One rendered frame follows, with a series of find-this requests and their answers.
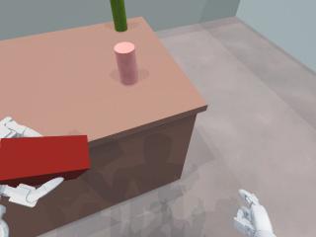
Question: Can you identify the sponge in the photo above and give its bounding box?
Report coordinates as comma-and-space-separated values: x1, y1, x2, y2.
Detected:
0, 135, 91, 188

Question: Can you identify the table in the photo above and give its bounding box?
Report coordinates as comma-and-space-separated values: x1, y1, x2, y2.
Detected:
0, 16, 208, 237

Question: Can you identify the robot left hand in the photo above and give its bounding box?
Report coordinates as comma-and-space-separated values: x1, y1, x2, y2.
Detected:
0, 117, 64, 207

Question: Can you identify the robot right hand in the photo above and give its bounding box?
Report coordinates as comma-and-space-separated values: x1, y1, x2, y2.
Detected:
234, 189, 274, 237

